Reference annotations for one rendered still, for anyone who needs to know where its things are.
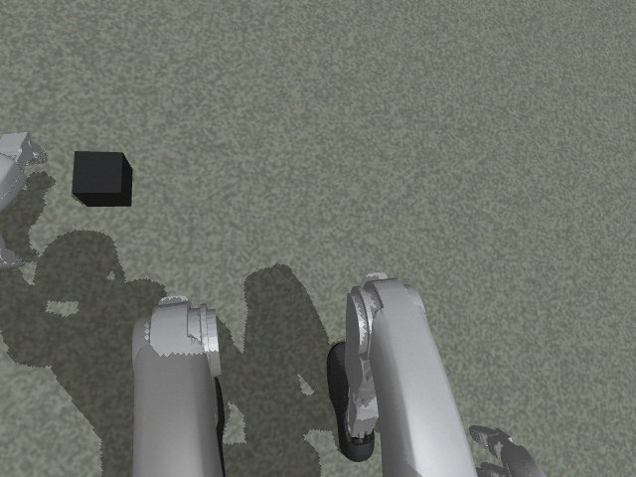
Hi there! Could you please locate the right robot hand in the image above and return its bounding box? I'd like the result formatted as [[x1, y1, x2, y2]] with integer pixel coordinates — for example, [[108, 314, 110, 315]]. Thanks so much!
[[469, 425, 547, 477]]

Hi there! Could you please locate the left robot hand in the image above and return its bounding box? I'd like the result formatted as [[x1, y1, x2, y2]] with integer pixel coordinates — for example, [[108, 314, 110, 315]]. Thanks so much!
[[0, 132, 48, 268]]

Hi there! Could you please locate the cube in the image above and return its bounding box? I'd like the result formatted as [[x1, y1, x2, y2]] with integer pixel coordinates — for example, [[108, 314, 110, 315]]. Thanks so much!
[[72, 151, 133, 207]]

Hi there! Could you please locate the right robot foot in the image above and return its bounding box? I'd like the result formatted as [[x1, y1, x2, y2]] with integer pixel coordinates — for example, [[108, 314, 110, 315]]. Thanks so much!
[[327, 342, 375, 462]]

